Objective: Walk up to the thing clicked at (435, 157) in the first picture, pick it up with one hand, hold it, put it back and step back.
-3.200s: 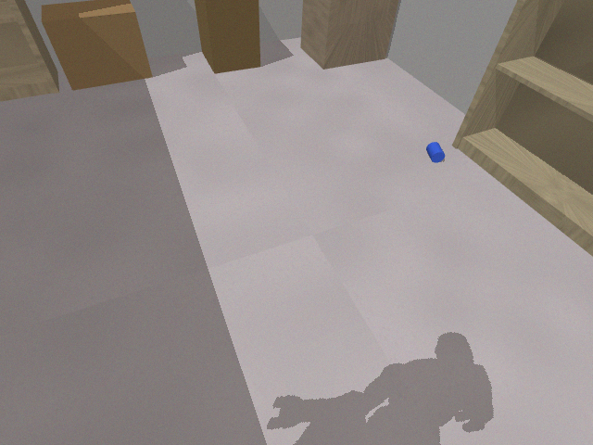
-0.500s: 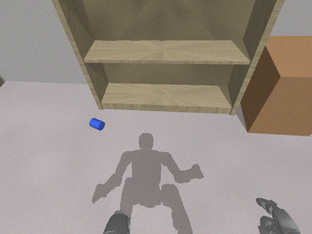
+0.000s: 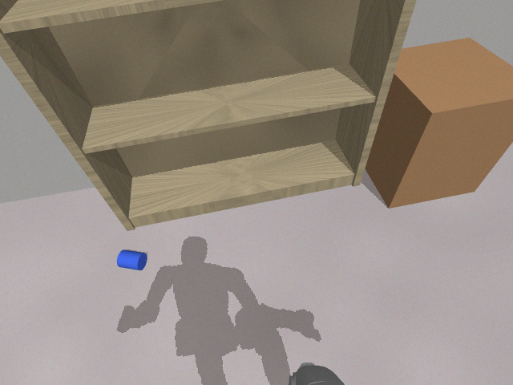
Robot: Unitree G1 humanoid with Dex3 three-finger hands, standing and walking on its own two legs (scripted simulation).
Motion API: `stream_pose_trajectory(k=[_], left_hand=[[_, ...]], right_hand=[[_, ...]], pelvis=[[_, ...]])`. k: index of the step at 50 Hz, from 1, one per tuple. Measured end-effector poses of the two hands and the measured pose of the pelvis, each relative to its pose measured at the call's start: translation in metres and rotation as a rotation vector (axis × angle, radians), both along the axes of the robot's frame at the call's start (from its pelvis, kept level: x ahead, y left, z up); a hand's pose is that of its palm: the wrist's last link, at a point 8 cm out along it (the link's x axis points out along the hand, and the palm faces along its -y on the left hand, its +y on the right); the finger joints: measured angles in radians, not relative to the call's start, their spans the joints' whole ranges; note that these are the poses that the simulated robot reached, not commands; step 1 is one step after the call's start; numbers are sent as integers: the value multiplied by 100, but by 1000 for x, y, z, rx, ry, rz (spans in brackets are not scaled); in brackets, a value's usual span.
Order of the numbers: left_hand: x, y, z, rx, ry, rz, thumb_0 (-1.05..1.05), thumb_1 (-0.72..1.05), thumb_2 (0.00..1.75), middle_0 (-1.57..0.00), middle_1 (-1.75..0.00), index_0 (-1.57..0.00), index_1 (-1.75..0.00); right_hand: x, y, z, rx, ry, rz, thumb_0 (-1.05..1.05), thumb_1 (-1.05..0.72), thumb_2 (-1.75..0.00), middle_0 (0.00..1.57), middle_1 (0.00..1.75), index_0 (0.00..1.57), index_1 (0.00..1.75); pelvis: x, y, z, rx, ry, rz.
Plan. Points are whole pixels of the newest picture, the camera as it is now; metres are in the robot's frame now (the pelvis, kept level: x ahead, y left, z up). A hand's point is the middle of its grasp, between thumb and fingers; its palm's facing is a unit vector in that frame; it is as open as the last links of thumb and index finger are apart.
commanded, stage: walk up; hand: left
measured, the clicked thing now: (132, 260) +0.73 +0.53 -0.70
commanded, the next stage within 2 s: none
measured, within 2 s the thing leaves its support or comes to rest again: neither
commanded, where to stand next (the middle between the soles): +0.27 +0.43 m, yaw -18 degrees
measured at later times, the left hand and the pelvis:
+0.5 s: hand out of the picture +0.18 +0.55 -0.13, palm faces -0.13 -0.79 -0.60, open 7.4 cm; pelvis +0.07 +0.22 -0.01, yaw -9 degrees
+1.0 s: hand out of the picture +0.26 +0.69 -0.10, palm faces -0.18 -0.76 -0.62, open 7.4 cm; pelvis +0.12 +0.40 -0.01, yaw -14 degrees
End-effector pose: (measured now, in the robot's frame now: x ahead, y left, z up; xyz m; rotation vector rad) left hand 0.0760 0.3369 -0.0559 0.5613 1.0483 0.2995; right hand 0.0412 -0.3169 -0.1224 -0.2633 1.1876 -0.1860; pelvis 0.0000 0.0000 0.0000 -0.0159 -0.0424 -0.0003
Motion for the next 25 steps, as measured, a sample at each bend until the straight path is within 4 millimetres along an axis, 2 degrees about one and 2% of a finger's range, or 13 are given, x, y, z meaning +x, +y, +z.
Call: stream_pose_trajectory(k=[3,8,11,14,18,21,23,25], left_hand=[[7,17,5,20,-30,15,1,90,90,-20,-30,-20,-30],[12,52,16,39,-29,14,1,90,90,-21,-30,-21,-30],[16,82,16,51,-3,-4,1,90,90,-21,-30,-21,-30],[24,120,10,66,26,-27,1,90,90,-21,-30,-21,-30],[44,184,-9,84,48,-51,1,90,90,-21,-30,-21,-30],[65,228,-27,101,67,-40,1,90,90,-21,-30,-21,-30],[81,239,-32,89,88,-40,1,90,90,-20,-30,-20,-30],[100,242,-31,51,92,-59,1,91,90,-20,-30,-20,-30]], right_hand=[[16,23,-8,23,5,18,1,-90,-90,20,30,20,30],[45,53,-3,30,-40,36,1,-90,-90,20,30,20,30],[54,68,2,6,-63,25,1,-90,-90,20,30,20,30],[58,84,6,-34,-66,7,1,-90,-90,20,30,20,30],[56,115,8,-115,-48,-12,0,-90,-90,20,30,20,30],[41,149,10,-152,-39,-50,0,-91,-90,20,30,20,30],[25,174,13,-139,-17,-101,0,-91,-90,20,30,20,30],[11,199,19,-120,24,-148,0,-90,-90,20,30,20,30]], pelvis=[[7,16,-1,-17,-13,-10],[19,51,3,-7,-16,-34],[26,78,1,-1,-9,-56],[32,109,-4,0,7,-78],[42,161,-21,-14,30,-95],[50,195,-30,21,12,-129],[59,211,-24,1,13,-144],[68,223,-13,-4,14,-150]])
